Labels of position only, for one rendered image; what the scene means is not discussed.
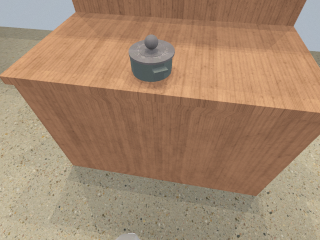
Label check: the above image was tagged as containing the table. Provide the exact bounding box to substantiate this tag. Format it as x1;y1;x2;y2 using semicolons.
0;0;320;196

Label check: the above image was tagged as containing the knob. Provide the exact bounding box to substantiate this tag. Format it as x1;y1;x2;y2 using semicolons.
144;34;159;50

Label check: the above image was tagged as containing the lid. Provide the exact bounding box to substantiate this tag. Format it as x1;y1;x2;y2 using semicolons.
128;39;175;65

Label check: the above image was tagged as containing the pot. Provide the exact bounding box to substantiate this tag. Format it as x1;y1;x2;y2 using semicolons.
130;58;172;82

